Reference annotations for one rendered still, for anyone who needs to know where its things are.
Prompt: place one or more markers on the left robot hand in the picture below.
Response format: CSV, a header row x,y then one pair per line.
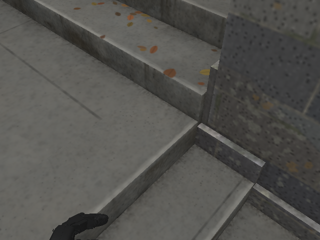
x,y
77,224

